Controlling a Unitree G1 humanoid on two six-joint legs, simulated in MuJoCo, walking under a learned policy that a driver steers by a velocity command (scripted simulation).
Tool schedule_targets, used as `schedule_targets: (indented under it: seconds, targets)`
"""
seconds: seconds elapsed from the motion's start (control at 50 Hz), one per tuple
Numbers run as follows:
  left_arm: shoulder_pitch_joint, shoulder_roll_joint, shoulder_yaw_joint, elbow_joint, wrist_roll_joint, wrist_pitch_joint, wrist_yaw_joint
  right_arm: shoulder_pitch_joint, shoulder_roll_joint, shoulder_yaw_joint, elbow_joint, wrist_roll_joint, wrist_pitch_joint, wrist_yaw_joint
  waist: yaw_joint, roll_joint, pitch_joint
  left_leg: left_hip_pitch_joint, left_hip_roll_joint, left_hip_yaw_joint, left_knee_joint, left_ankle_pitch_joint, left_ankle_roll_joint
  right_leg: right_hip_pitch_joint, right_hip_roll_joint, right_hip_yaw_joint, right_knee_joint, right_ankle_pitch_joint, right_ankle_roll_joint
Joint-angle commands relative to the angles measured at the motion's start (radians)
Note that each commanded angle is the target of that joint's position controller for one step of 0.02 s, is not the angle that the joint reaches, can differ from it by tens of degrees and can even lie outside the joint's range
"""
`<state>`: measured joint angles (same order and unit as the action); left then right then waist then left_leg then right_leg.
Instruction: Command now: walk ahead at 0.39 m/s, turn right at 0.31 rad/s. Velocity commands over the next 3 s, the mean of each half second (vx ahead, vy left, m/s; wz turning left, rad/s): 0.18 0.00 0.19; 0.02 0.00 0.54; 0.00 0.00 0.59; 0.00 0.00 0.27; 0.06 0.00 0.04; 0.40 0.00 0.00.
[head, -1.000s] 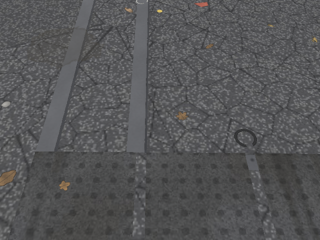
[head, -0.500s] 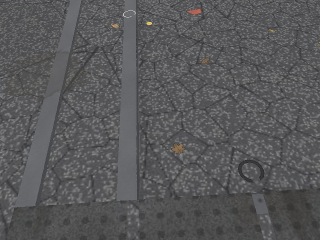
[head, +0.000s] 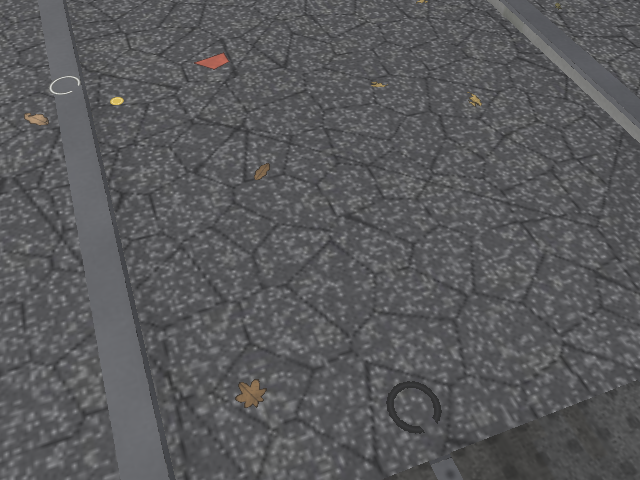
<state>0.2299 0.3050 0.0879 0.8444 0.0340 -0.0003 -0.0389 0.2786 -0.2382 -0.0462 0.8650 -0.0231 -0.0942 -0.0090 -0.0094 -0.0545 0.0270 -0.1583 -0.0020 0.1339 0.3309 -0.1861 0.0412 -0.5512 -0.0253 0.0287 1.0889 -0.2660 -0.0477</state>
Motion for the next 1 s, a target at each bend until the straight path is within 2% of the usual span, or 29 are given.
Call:
schedule_targets:
  seconds: [0.02,0.08,0.14,0.18,0.2,0.22,0.24,0.26,0.28,0.3,0.32,0.34,0.36,0.4,0.48,0.58,0.62,0.64,0.66,0.68,0.7,0.72,0.74,0.76,0.78,0.8,0.84,0.92,1.0]
  targets:
    - [0.003,-0.018,-0.014,-0.058,0.005,-0.001,-0.005,0.051,-0.093,-0.015,-0.013,0.000,-0.026,0.007,0.019,0.136,0.005,0.060,0.254,-0.148,-0.126,0.537,0.124,-0.086,-0.005,0.032,-0.093,0.060,0.024]
    - [-0.068,-0.052,-0.041,-0.069,0.002,-0.009,-0.001,0.040,-0.097,-0.009,0.012,0.013,-0.016,0.016,0.021,0.178,-0.001,0.006,0.186,-0.058,-0.097,0.687,0.107,0.066,0.017,-0.062,-0.353,0.161,0.030]
    - [-0.120,-0.034,-0.050,-0.070,-0.001,-0.020,0.012,0.101,-0.123,-0.014,0.054,0.019,0.001,0.017,-0.007,0.190,-0.023,0.066,0.187,-0.101,-0.030,0.747,0.102,0.146,0.037,-0.090,-0.476,0.201,0.022]
    - [-0.078,-0.009,-0.047,-0.052,-0.002,-0.035,0.026,0.094,-0.138,-0.019,0.064,0.021,0.012,0.009,0.018,0.182,-0.034,0.098,0.195,-0.152,0.043,0.701,0.086,0.213,0.038,-0.062,-0.569,0.209,0.000]
    - [-0.009,0.008,-0.042,-0.025,0.006,-0.049,0.036,0.079,-0.139,-0.021,0.063,0.029,0.018,0.005,0.055,0.145,-0.060,0.085,0.169,-0.153,0.130,0.647,0.064,0.319,0.039,-0.061,-0.670,0.294,-0.013]
    - [0.064,0.067,-0.029,-0.004,0.020,-0.066,0.048,0.100,-0.119,-0.016,0.054,0.034,0.020,0.003,0.070,0.072,-0.123,0.006,0.121,-0.137,0.256,0.477,0.035,0.489,-0.050,-0.006,-0.686,0.548,-0.028]
    - [0.136,0.148,-0.012,-0.011,0.033,-0.071,0.057,0.167,-0.039,0.003,0.017,0.047,0.022,-0.003,0.058,-0.108,-0.268,-0.194,0.044,-0.084,0.498,-0.052,0.002,0.759,-0.334,0.202,-0.576,1.035,-0.110]
    - [0.130,0.163,-0.001,-0.026,-0.017,-0.053,0.057,0.239,-0.032,0.000,0.041,0.059,0.051,-0.019,0.072,-0.190,-0.387,-0.274,-0.058,-0.109,0.725,-0.504,0.000,0.790,-0.448,0.312,-0.583,1.163,-0.236]
    - [0.101,0.124,-0.007,-0.038,-0.039,-0.036,0.059,0.210,-0.097,-0.025,0.055,0.036,0.075,-0.024,0.063,-0.080,-0.332,-0.304,-0.025,-0.163,0.826,-0.495,0.002,0.690,-0.404,0.244,-0.632,0.971,-0.235]
    - [0.022,0.072,-0.023,-0.054,-0.034,-0.029,0.065,0.152,-0.093,-0.031,0.041,0.022,0.086,-0.018,0.039,-0.051,-0.213,-0.342,-0.001,-0.160,0.847,-0.430,-0.002,0.576,-0.355,0.185,-0.689,0.788,-0.208]
    - [-0.039,0.030,-0.037,-0.062,-0.027,-0.025,0.075,0.120,-0.079,-0.033,0.035,0.013,0.095,-0.012,0.011,-0.047,-0.118,-0.348,0.025,-0.161,0.825,-0.360,-0.012,0.468,-0.310,0.130,-0.749,0.652,-0.178]
    - [-0.073,0.012,-0.042,-0.065,-0.025,-0.023,0.084,0.114,-0.069,-0.036,0.032,0.003,0.108,-0.007,-0.014,-0.064,-0.070,-0.323,0.039,-0.156,0.799,-0.305,-0.027,0.383,-0.279,0.080,-0.790,0.558,-0.159]
    - [-0.082,0.010,-0.041,-0.066,-0.018,-0.022,0.088,0.128,-0.058,-0.037,0.034,-0.004,0.122,-0.003,-0.024,-0.073,-0.066,-0.285,0.031,-0.137,0.813,-0.269,-0.039,0.328,-0.264,0.043,-0.804,0.526,-0.157]
    - [-0.081,0.013,-0.038,-0.064,-0.012,-0.029,0.089,0.137,-0.046,-0.041,0.027,-0.001,0.141,0.000,-0.039,-0.051,-0.079,-0.258,0.023,-0.126,0.803,-0.241,-0.051,0.283,-0.265,0.000,-0.816,0.477,-0.176]
    - [-0.091,0.029,-0.028,-0.060,-0.005,-0.023,0.086,0.045,-0.041,-0.037,-0.029,-0.002,0.168,0.018,-0.025,-0.091,-0.067,-0.251,0.045,-0.109,0.619,-0.183,-0.045,0.261,-0.269,-0.045,-0.842,0.201,-0.170]
    - [-0.071,0.088,-0.006,-0.056,-0.003,0.001,0.071,-0.028,-0.071,-0.036,-0.095,0.007,0.173,0.041,0.004,-0.083,-0.085,-0.163,0.033,-0.064,0.438,-0.219,-0.015,0.280,-0.319,-0.051,-0.800,0.086,-0.152]
    - [-0.081,0.109,0.003,-0.059,-0.011,0.012,0.068,0.009,-0.070,-0.035,-0.099,0.007,0.162,0.041,-0.022,-0.052,-0.091,-0.057,0.011,-0.040,0.282,-0.157,0.012,0.251,-0.309,-0.091,-0.724,0.056,-0.098]
    - [-0.054,0.102,0.007,-0.048,-0.009,0.020,0.065,0.038,-0.087,-0.040,-0.091,0.004,0.152,0.039,-0.031,0.010,-0.079,0.008,0.008,-0.082,0.164,-0.101,0.030,0.200,-0.283,-0.131,-0.640,0.010,-0.039]
    - [-0.007,0.053,0.001,-0.047,-0.007,0.033,0.056,0.042,-0.158,-0.053,-0.101,-0.006,0.138,0.028,-0.021,0.238,-0.038,0.020,0.173,-0.348,-0.065,-0.111,0.069,0.101,-0.177,-0.229,-0.407,-0.144,0.042]
    - [-0.063,0.013,-0.013,-0.116,-0.018,0.043,0.068,0.027,-0.309,-0.087,-0.130,0.002,0.135,0.021,-0.027,0.408,0.039,-0.057,0.398,-0.698,-0.142,0.049,0.201,-0.100,0.012,-0.198,-0.247,-0.372,0.102]
    - [-0.138,0.045,-0.009,-0.125,-0.005,0.055,0.072,0.073,-0.276,-0.089,-0.109,-0.005,0.135,0.008,-0.061,0.249,0.041,-0.087,0.372,-0.619,-0.110,0.122,0.245,-0.068,-0.013,-0.057,-0.090,-0.327,0.095]
    - [-0.113,0.032,-0.009,-0.119,-0.020,0.056,0.066,0.021,-0.230,-0.074,-0.113,0.002,0.134,-0.001,-0.015,0.209,0.027,-0.092,0.304,-0.524,-0.083,0.124,0.229,-0.061,-0.016,-0.022,-0.054,-0.240,0.088]
    - [-0.078,0.035,-0.008,-0.098,-0.028,0.047,0.063,-0.051,-0.199,-0.066,-0.129,0.005,0.136,-0.003,0.021,0.186,0.026,-0.084,0.234,-0.450,-0.073,0.105,0.190,-0.050,-0.021,-0.005,-0.060,-0.154,0.079]
    - [-0.057,0.056,0.000,-0.086,-0.012,0.040,0.061,-0.100,-0.183,-0.061,-0.150,0.011,0.134,-0.004,0.032,0.199,-0.004,-0.043,0.195,-0.417,-0.055,0.161,0.173,-0.052,-0.009,-0.010,-0.041,-0.105,0.071]
    - [-0.033,0.065,0.003,-0.073,0.000,0.037,0.057,-0.110,-0.159,-0.054,-0.160,0.016,0.131,-0.001,0.032,0.185,-0.043,-0.009,0.178,-0.396,-0.033,0.267,0.177,-0.038,0.000,-0.015,-0.012,-0.088,0.073]
    - [-0.030,0.063,0.005,-0.075,0.000,0.037,0.054,-0.092,-0.155,-0.053,-0.161,0.021,0.128,0.003,0.028,0.155,-0.072,0.019,0.176,-0.396,-0.018,0.324,0.181,-0.032,0.006,-0.012,0.002,-0.087,0.077]
    - [-0.046,0.046,0.000,-0.090,-0.011,0.042,0.053,-0.053,-0.171,-0.059,-0.155,0.023,0.123,0.007,0.012,0.134,-0.081,0.066,0.178,-0.417,-0.009,0.327,0.188,-0.046,0.007,-0.003,-0.035,-0.089,0.089]
    - [-0.086,0.044,-0.007,-0.120,-0.015,0.051,0.062,-0.003,-0.190,-0.067,-0.152,0.014,0.127,0.004,-0.025,0.175,-0.062,0.094,0.181,-0.493,-0.007,0.233,0.206,-0.043,0.017,0.010,-0.168,-0.123,0.098]
    - [-0.100,0.043,-0.014,-0.147,-0.024,0.042,0.068,-0.011,-0.213,-0.075,-0.161,0.006,0.133,0.012,-0.033,0.171,-0.068,0.046,0.173,-0.556,0.015,0.237,0.212,0.049,0.043,0.017,-0.277,-0.151,0.083]
